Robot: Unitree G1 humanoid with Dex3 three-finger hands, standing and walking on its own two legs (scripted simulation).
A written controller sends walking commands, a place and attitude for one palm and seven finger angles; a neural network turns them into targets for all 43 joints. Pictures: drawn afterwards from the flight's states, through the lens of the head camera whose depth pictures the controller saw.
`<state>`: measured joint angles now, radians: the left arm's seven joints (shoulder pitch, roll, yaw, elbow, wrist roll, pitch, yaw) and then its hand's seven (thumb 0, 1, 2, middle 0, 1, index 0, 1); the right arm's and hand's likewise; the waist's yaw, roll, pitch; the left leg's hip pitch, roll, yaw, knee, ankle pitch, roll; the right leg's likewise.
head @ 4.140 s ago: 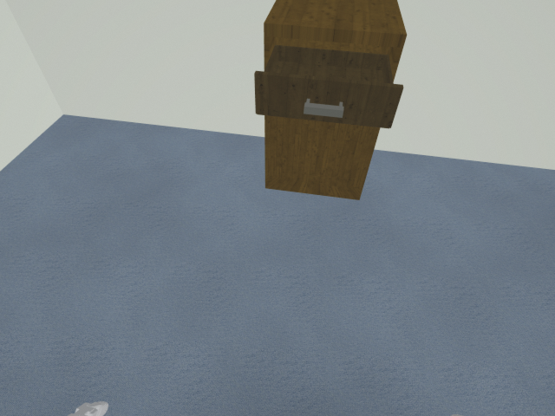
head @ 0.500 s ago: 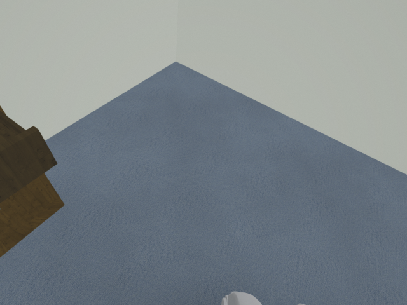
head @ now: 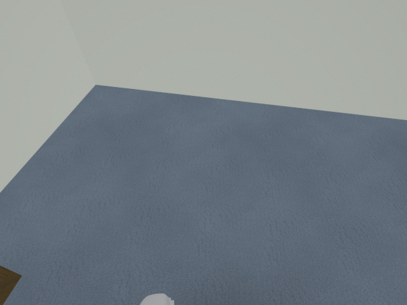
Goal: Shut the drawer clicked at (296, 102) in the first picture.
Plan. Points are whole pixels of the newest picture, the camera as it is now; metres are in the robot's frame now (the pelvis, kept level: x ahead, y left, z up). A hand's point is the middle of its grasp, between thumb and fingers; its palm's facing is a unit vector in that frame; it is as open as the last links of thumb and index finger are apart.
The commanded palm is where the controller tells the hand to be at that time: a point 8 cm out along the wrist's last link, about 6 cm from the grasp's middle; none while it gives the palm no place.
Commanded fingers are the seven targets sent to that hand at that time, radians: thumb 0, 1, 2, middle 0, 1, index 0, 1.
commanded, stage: walk to a spot facing it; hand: left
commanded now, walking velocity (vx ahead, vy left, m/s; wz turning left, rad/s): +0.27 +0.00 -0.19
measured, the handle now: out of the picture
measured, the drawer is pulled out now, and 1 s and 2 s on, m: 0.29 0.29 0.29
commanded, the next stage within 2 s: turn to face it in 0.14 s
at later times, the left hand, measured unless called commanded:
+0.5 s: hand out of the picture +0.13 +0.25 -0.19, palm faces +0.01 -0.99 -0.15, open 7.4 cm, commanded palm none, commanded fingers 0.00 0.90 0.90 -0.20 -0.30 -0.20 -0.30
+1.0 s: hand (108, 268) +0.23 +0.25 -0.15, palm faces +0.23 -0.94 -0.27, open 7.4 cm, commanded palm none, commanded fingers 0.00 0.90 0.90 -0.20 -0.30 -0.20 -0.30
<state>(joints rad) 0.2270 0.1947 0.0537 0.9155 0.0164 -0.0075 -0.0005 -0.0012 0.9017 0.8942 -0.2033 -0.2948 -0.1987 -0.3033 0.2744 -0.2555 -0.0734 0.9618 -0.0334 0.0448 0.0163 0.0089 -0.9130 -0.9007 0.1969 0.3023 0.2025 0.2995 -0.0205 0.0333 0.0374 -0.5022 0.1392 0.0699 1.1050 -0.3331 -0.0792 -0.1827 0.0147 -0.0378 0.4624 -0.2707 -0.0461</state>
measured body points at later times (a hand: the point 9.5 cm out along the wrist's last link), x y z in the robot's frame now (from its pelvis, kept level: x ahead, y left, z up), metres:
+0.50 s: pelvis +0.12 +0.08 +0.00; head +0.14 +0.11 +0.45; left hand +0.13 +0.31 -0.18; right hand +0.18 -0.16 -0.13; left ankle +0.16 +0.13 -0.74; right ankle +0.06 -0.08 -0.67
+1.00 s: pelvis +0.13 +0.03 -0.01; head +0.16 +0.02 +0.44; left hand +0.21 +0.30 -0.13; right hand +0.18 -0.22 -0.16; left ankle +0.16 +0.13 -0.74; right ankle +0.14 -0.10 -0.74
